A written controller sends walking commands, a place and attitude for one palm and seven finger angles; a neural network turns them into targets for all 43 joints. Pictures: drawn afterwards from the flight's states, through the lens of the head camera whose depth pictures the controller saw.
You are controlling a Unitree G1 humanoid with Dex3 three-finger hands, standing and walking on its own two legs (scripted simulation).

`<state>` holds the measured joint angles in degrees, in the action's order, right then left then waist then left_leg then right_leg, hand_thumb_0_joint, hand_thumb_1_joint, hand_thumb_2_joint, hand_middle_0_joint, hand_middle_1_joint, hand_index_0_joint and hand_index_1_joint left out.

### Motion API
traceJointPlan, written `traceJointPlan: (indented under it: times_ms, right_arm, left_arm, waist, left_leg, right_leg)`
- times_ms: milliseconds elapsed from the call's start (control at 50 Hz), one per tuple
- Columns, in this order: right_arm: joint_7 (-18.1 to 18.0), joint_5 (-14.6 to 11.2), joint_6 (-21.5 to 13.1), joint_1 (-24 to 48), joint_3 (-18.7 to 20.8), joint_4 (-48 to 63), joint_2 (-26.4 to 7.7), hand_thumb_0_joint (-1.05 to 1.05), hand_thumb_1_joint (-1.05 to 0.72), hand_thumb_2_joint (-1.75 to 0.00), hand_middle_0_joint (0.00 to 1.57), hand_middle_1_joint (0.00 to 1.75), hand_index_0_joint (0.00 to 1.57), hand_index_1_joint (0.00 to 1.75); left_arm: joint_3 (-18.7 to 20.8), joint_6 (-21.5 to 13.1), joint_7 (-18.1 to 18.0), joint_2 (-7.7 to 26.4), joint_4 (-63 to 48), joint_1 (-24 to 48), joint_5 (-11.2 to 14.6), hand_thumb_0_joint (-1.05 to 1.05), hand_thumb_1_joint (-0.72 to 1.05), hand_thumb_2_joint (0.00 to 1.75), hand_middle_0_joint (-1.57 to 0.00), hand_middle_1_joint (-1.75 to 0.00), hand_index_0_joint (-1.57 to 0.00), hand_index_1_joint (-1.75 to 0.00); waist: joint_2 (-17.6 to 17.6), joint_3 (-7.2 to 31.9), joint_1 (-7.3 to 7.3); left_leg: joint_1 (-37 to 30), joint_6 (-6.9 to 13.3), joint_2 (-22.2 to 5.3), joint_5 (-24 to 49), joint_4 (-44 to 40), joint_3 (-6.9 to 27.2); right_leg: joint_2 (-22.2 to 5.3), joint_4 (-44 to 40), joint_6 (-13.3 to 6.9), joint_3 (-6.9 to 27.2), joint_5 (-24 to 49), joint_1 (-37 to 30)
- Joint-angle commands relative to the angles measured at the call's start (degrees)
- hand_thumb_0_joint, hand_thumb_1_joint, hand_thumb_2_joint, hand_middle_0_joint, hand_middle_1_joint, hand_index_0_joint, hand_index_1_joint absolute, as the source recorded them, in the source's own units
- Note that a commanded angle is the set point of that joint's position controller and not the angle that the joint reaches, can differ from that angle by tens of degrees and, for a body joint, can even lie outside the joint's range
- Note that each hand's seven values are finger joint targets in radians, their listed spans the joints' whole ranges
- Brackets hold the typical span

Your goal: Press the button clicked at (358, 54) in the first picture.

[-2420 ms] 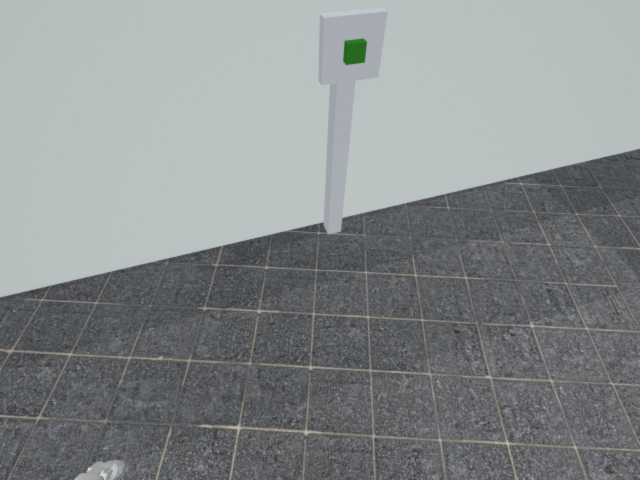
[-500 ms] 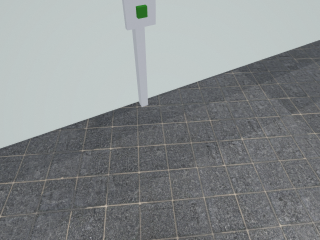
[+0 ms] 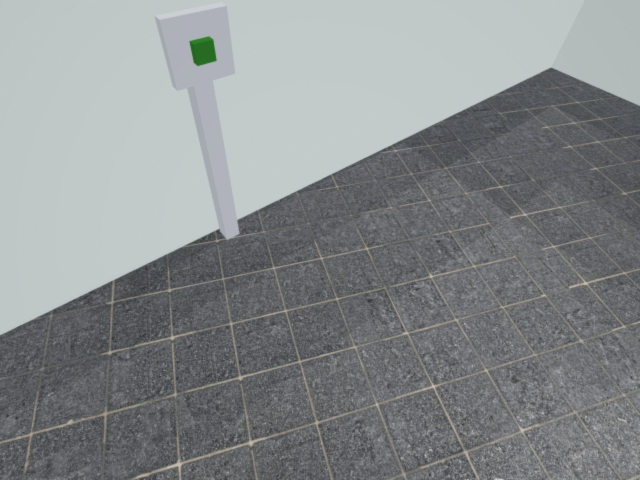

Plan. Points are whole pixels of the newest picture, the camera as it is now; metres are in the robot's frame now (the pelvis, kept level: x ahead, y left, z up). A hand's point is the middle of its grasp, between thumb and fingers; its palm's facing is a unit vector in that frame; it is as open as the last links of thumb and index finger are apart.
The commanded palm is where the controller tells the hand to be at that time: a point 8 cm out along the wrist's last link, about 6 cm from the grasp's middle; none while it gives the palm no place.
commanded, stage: walk to a spot facing it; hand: left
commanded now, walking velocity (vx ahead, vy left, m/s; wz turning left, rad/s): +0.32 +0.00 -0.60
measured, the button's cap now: (202, 50) +1.06 +0.45 +0.01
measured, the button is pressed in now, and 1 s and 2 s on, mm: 0 0 0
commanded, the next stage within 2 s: turn to face it in 1.52 s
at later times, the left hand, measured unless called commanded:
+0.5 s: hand (270, 350) +0.35 +0.13 -0.18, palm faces -0.42 -0.90 -0.12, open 7.4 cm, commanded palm none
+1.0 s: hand (280, 290) +0.49 +0.14 -0.20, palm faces -0.40 -0.90 -0.19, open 7.3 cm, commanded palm none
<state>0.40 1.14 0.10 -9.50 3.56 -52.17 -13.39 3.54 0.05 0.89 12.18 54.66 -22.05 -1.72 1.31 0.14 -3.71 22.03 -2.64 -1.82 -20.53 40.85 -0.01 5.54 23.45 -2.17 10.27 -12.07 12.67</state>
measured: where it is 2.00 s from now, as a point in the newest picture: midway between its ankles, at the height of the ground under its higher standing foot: (413, 346)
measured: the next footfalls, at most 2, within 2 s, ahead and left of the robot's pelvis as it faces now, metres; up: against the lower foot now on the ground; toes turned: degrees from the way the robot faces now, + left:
left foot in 0.06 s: +0.07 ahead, +0.13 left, +0.00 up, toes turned -1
right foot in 0.58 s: +0.29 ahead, -0.13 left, +0.00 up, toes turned -29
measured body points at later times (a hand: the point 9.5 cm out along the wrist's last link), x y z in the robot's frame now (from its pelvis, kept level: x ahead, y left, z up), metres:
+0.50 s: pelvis +0.16 +0.02 -0.01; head +0.22 +0.03 +0.43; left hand +0.37 +0.18 -0.17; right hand -0.05 -0.13 -0.13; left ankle +0.03 +0.13 -0.74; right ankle +0.24 -0.14 -0.70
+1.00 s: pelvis +0.40 -0.04 -0.02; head +0.42 -0.02 +0.43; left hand +0.51 +0.18 -0.19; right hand +0.36 -0.31 -0.14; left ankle +0.51 +0.02 -0.74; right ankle +0.26 -0.11 -0.73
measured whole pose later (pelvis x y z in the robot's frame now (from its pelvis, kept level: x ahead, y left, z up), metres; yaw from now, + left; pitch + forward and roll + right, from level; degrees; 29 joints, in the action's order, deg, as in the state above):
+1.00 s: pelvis +0.40 -0.04 -0.02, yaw -28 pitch -1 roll -2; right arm 0.8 2.4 -3.9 -10.5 3.2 -55.1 -11.0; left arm 4.2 -1.5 0.4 13.2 60.3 -18.7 -1.2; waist 2.0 -1.4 -1.1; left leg 22.5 0.3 -6.1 -13.5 37.5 -8.3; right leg 0.6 39.8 -1.5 -0.8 -26.7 9.1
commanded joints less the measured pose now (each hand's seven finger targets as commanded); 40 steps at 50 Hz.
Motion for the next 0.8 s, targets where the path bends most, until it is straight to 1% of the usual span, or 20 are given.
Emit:
traceJointPlan:
  times_ms: [0, 20, 40, 60, 80, 120, 180, 320, 420, 460, 480, 520, 540, 560, 580, 620, 660, 680, 700, 780]
  right_arm:
    - [-1.8, -0.8, -3.7, -7.9, 1.2, 2.4, -6.6, 0.0, -0.9, -0.9, 0.2, 0.3, 0.2, 0.3]
    - [-2.3, -0.1, -3.9, -13.0, 2.5, 1.2, -12.6, 0.0, -0.9, -0.9, 0.2, 0.3, 0.2, 0.3]
    - [-2.2, 0.1, -3.5, -15.8, 2.8, 1.4, -15.4, 0.0, -0.9, -0.9, 0.2, 0.3, 0.2, 0.3]
    - [-1.9, 0.3, -3.4, -13.4, 2.3, 1.9, -13.4, 0.0, -0.9, -0.9, 0.2, 0.3, 0.2, 0.3]
    - [-1.8, 0.4, -3.6, -11.1, 1.4, 1.7, -9.8, 0.0, -0.9, -0.9, 0.2, 0.3, 0.2, 0.3]
    - [-1.9, 0.2, -4.4, -7.9, 0.1, 1.8, -6.4, 0.0, -0.9, -0.9, 0.2, 0.3, 0.2, 0.3]
    - [-2.4, -0.2, -5.5, -11.4, -0.7, -0.1, -4.0, 0.0, -0.9, -0.9, 0.2, 0.3, 0.2, 0.3]
    - [-2.9, 0.0, -6.0, -21.2, -1.5, -5.9, -2.1, 0.0, -0.9, -0.9, 0.2, 0.3, 0.2, 0.3]
    - [-2.9, 0.7, -5.3, -25.8, -1.3, -9.1, -2.5, 0.0, -0.9, -0.9, 0.2, 0.3, 0.2, 0.3]
    - [-2.8, 0.6, -4.9, -26.0, -1.0, -10.0, -3.7, 0.0, -0.9, -0.9, 0.2, 0.3, 0.2, 0.3]
    - [-2.8, 0.3, -4.9, -24.6, -0.7, -9.8, -4.9, 0.0, -0.9, -0.9, 0.2, 0.3, 0.2, 0.3]
    - [-2.4, -0.3, -4.7, -21.8, -0.5, -8.9, -5.9, 0.0, -0.9, -0.9, 0.2, 0.3, 0.2, 0.3]
    - [-1.7, -1.4, -4.7, -22.1, -0.8, -8.1, -3.0, 0.0, -0.9, -0.9, 0.2, 0.3, 0.2, 0.3]
    - [-2.0, -1.8, -5.2, -21.8, -1.1, -5.9, 0.2, 0.0, -0.9, -0.9, 0.2, 0.3, 0.2, 0.3]
    - [-2.2, -1.5, -5.2, -16.6, -0.5, -4.3, -1.5, 0.0, -0.9, -0.9, 0.2, 0.3, 0.2, 0.3]
    - [-1.8, -0.4, -4.2, -12.9, 0.0, -4.3, -1.4, 0.0, -0.9, -0.9, 0.2, 0.3, 0.2, 0.3]
    - [-1.5, 0.3, -2.6, -16.3, -0.3, -6.1, 1.6, 0.0, -0.9, -0.9, 0.2, 0.3, 0.2, 0.3]
    - [-1.4, 0.4, -2.1, -18.5, -0.4, -6.7, 2.7, 0.0, -0.9, -0.9, 0.2, 0.3, 0.2, 0.3]
    - [-1.2, 0.5, -1.7, -19.5, -0.4, -6.7, 3.2, 0.0, -0.9, -0.9, 0.2, 0.3, 0.2, 0.3]
    - [0.1, 0.5, -2.1, -12.9, -0.3, -3.7, 3.5, 0.0, -0.9, -0.9, 0.2, 0.3, 0.2, 0.3]
  left_arm:
    - [2.8, -1.1, -0.4, 8.9, -5.9, 6.0, 0.6, 0.0, 0.9, 0.9, -0.2, -0.3, -0.2, -0.3]
    - [2.0, -1.1, 0.4, 5.1, -6.9, 5.6, 1.1, 0.0, 0.9, 0.9, -0.2, -0.3, -0.2, -0.3]
    - [2.3, -1.7, 0.7, 5.0, -8.8, 8.5, 0.6, 0.0, 0.9, 0.9, -0.2, -0.3, -0.2, -0.3]
    - [2.6, -1.6, 0.9, 6.7, -8.9, 10.6, 0.2, 0.0, 0.9, 0.9, -0.2, -0.3, -0.2, -0.3]
    - [3.1, -1.3, 1.4, 7.1, -7.4, 11.6, -0.4, 0.0, 0.9, 0.9, -0.2, -0.3, -0.2, -0.3]
    - [2.8, -0.5, 2.4, 5.2, -5.5, 8.9, -0.6, 0.0, 0.9, 0.9, -0.2, -0.3, -0.2, -0.3]
    - [2.2, 0.5, 2.5, 2.9, -4.5, 7.6, -0.6, 0.0, 0.9, 0.9, -0.2, -0.3, -0.2, -0.3]
    - [0.6, 0.9, 2.6, 0.4, -6.1, 18.0, -0.5, 0.0, 0.9, 0.9, -0.2, -0.3, -0.2, -0.3]
    - [-0.4, 0.0, 2.6, -0.7, -7.1, 26.8, -0.1, 0.0, 0.9, 0.9, -0.2, -0.3, -0.2, -0.3]
    - [-0.4, -0.6, 2.1, 0.5, -6.0, 23.9, -0.1, 0.0, 0.9, 0.9, -0.2, -0.3, -0.2, -0.3]
    - [0.0, -0.9, 1.8, 1.2, -4.8, 19.6, 0.0, 0.0, 0.9, 0.9, -0.2, -0.3, -0.2, -0.3]
    - [1.3, -2.0, 1.2, 5.3, -0.3, 6.1, -0.4, 0.0, 0.9, 0.9, -0.2, -0.3, -0.2, -0.3]
    - [2.5, -2.5, 0.4, 10.9, 1.8, -1.1, -0.3, 0.0, 0.9, 0.9, -0.2, -0.3, -0.2, -0.3]
    - [3.2, -2.8, -0.4, 14.8, 2.8, -5.7, 0.8, 0.0, 0.9, 0.9, -0.2, -0.3, -0.2, -0.3]
    - [3.6, -2.3, -0.9, 16.0, 2.0, -4.1, 1.6, 0.0, 0.9, 0.9, -0.2, -0.3, -0.2, -0.3]
    - [2.2, -2.5, -1.3, 10.3, 0.5, 4.5, 1.5, 0.0, 0.9, 0.9, -0.2, -0.3, -0.2, -0.3]
    - [1.4, -3.5, -1.8, 6.9, 0.3, 9.4, 0.7, 0.0, 0.9, 0.9, -0.2, -0.3, -0.2, -0.3]
    - [1.2, -3.8, -1.7, 6.4, 0.4, 10.4, 0.4, 0.0, 0.9, 0.9, -0.2, -0.3, -0.2, -0.3]
    - [1.1, -3.9, -1.6, 5.8, 0.4, 10.9, 0.4, 0.0, 0.9, 0.9, -0.2, -0.3, -0.2, -0.3]
    - [1.2, -4.2, -1.0, 5.5, 0.9, 9.1, 0.3, 0.0, 0.9, 0.9, -0.2, -0.3, -0.2, -0.3]
  waist:
    - [0.9, 2.5, 6.28]
    - [-15.0, 3.9, 8.75]
    - [-17.8, 0.3, 9.39]
    - [-13.8, -2.3, 8.57]
    - [-9.3, -6.5, 7.06]
    - [-7.8, -8.3, 3.78]
    - [-9.5, -6.6, 3.08]
    - [-8.0, -8.6, 5.4]
    - [-9.0, -9.3, 8.16]
    - [-10.3, -5.8, 6.41]
    - [-11.3, -2.7, 4.14]
    - [-10.9, 4.8, -2.39]
    - [-2.2, 10.9, -5.14]
    - [5.2, 16.7, -4.49]
    - [1.7, 14.8, -4.81]
    - [-3.1, 1.6, 0.0]
    - [-4.9, -2.0, 4.9]
    - [-2.8, -2.0, 6.65]
    - [-0.3, -1.7, 7.45]
    - [5.4, -4.0, 5.96]
  left_leg:
    - [-25.8, 1.3, -1.7, 2.4, -19.6, 1.2]
    - [-35.3, 4.9, -16.4, -12.6, -26.5, 18.5]
    - [-30.4, 9.6, -27.0, -18.4, -31.9, 28.6]
    - [-22.5, 11.8, -28.3, -22.6, -33.6, 30.2]
    - [-17.0, 10.1, -24.4, -20.6, -34.6, 24.4]
    - [-13.7, 7.3, -18.3, -7.0, -33.5, 11.1]
    - [-15.3, 5.9, -14.7, 10.5, -30.9, 0.6]
    - [-24.3, 5.8, -14.9, 33.6, -27.8, -6.6]
    - [-28.1, 7.1, -15.4, 45.5, -25.4, -11.8]
    - [-29.4, 6.7, -16.4, 63.0, -18.1, -13.5]
    - [-29.8, 6.4, -16.7, 68.4, -13.7, -14.6]
    - [-19.2, 4.1, -15.4, 60.3, 5.1, -15.9]
    - [-2.0, 2.4, -12.2, 30.2, 21.8, -15.2]
    - [13.9, 0.0, -3.1, -13.5, 43.1, -11.3]
    - [15.7, 1.5, -4.9, -10.3, 45.0, -2.9]
    - [15.9, 0.9, -9.2, -2.1, 41.4, -0.8]
    - [9.1, 0.6, -10.3, -0.6, 32.7, -1.4]
    - [7.4, 0.0, -10.3, -0.2, 28.7, -2.4]
    - [5.7, -0.4, -9.9, 0.9, 24.6, -3.3]
    - [3.2, -0.7, -8.4, 6.7, 9.1, -5.0]
  right_leg:
    - [-6.9, 2.8, -4.3, 11.6, -11.4, 16.5]
    - [0.2, 17.7, -1.2, 2.3, -17.9, 29.4]
    - [-1.6, 29.9, 1.3, -6.2, -20.8, 34.0]
    - [-5.5, 36.7, 1.6, -5.5, -18.1, 33.4]
    - [-7.1, 41.2, 2.0, -6.2, -12.8, 32.4]
    - [-9.0, 44.6, 2.8, -7.8, -3.8, 30.5]
    - [-9.2, 47.7, 3.7, -9.0, 2.3, 30.0]
    - [-9.7, 40.3, 3.4, -14.2, 5.3, 36.1]
    - [-7.2, 21.2, 0.6, -19.5, 2.3, 27.7]
    - [-4.0, 16.6, -1.7, -21.5, -1.5, 19.4]
    - [-2.9, 14.6, -2.8, -21.6, -1.8, 14.1]
    - [-2.8, 7.5, -4.8, -21.0, 3.3, -9.9]
    - [-15.3, 6.8, -9.3, -6.4, 5.8, -27.9]
    - [-31.6, 3.0, -17.0, 20.1, 20.4, -36.9]
    - [-31.3, -1.6, -17.8, 18.1, 19.3, -30.1]
    - [-27.1, -6.1, -14.1, 10.6, 8.5, -11.2]
    - [-22.8, -8.7, -11.4, 2.3, 7.4, 1.9]
    - [-21.1, -9.1, -10.7, -1.1, 7.9, 4.9]
    - [-19.2, -9.3, -9.9, -3.6, 7.2, 6.8]
    - [-16.0, -10.1, -8.9, -4.7, 0.3, 9.1]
